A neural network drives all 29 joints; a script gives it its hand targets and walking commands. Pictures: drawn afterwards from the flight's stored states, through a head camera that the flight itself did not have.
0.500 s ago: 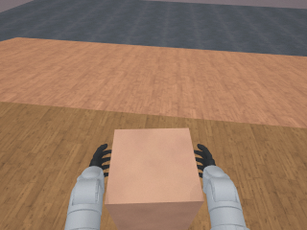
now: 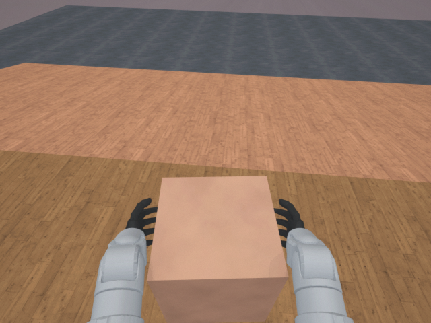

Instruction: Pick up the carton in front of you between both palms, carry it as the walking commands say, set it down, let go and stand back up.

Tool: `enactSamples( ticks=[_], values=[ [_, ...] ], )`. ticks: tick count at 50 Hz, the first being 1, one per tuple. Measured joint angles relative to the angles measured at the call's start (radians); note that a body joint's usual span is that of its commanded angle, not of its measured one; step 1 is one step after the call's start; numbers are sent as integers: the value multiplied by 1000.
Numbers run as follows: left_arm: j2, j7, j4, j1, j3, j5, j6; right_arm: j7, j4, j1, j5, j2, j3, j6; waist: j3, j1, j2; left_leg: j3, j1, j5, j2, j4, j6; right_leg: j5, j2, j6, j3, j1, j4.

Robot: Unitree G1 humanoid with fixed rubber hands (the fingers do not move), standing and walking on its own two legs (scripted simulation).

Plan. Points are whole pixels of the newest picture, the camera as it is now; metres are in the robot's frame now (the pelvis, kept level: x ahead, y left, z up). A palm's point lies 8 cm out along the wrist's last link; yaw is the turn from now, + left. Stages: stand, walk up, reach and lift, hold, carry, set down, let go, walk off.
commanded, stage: hold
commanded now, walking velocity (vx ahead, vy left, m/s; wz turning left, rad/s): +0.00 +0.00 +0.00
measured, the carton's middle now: (215, 252) +0.30 +0.00 -0.02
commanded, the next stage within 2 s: carry in 0.70 s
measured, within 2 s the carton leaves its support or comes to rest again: neither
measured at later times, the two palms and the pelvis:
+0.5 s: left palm (135, 234) +0.29 +0.15 +0.05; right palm (293, 234) +0.29 -0.15 +0.05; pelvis +0.01 +0.00 +0.00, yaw +0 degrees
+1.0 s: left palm (154, 202) +0.33 +0.12 +0.09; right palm (310, 211) +0.32 -0.18 +0.08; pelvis +0.06 -0.02 -0.01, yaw -1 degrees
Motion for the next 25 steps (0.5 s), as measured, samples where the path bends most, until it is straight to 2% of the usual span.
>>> enactSamples(
  ticks=[25],
  values=[
    [4,6,-37,18,-20,-6,7,4,-28,15,3,-3,17,1,3,0,0,4,7,2,-3,-17,2,2,-4,3,6,5,-14]
  ],
)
